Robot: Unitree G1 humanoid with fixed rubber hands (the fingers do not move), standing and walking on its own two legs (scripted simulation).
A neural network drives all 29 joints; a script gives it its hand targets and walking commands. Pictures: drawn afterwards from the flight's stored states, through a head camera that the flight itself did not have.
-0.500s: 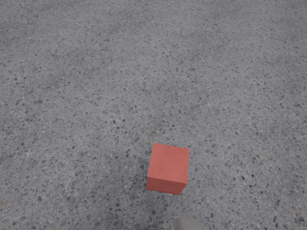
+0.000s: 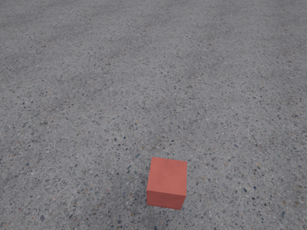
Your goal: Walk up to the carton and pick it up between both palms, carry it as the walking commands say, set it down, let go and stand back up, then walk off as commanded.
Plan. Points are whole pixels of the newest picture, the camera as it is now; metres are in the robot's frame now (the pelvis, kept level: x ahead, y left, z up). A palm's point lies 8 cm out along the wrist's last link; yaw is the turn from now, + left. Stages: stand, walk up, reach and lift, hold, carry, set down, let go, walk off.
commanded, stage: walk up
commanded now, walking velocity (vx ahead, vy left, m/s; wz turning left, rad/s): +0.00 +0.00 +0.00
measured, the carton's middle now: (166, 183) +0.50 -0.07 -0.65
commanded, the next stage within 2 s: none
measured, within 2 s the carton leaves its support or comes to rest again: neither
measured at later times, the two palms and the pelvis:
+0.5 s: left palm out of the picture +0.01 +0.18 -0.15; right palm out of the picture +0.05 -0.26 -0.15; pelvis +0.06 -0.03 -0.01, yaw -4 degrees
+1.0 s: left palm (96, 205) +0.23 +0.19 -0.15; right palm out of the picture +0.15 -0.30 -0.14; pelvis +0.11 -0.05 -0.01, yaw -7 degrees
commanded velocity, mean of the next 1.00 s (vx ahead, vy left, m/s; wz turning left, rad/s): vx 0.11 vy -0.06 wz -0.09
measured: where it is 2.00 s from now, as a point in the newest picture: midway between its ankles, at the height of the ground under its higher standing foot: outside the picture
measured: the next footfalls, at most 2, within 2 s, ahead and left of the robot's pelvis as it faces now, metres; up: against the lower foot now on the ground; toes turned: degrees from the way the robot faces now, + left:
left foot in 0.64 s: +0.25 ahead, +0.08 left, +0.00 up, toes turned +5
right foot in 1.08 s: +0.15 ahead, -0.24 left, +0.00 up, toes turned -10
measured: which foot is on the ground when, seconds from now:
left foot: down 0.00-0.32, up 0.34-0.62, down 0.64-1.00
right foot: down 0.00-0.66, up 0.68-1.00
